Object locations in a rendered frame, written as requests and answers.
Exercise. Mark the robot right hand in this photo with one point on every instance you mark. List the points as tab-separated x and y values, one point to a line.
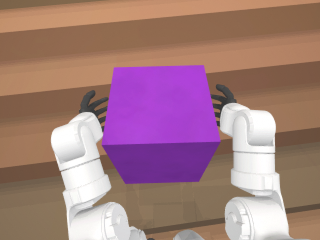
224	100

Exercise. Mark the left robot forearm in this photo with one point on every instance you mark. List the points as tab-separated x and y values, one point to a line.
77	156

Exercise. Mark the right robot forearm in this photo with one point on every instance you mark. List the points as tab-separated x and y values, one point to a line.
253	143

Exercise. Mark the left robot shin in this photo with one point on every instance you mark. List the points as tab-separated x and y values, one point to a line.
133	228

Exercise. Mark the left robot upper arm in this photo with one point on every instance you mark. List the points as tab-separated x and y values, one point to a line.
107	221

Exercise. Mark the robot left hand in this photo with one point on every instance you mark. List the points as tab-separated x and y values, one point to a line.
85	108

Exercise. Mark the carton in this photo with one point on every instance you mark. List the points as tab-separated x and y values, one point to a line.
160	124

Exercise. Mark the right robot upper arm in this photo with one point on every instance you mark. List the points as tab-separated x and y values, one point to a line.
256	218

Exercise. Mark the left robot thigh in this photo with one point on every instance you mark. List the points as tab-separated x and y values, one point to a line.
137	235

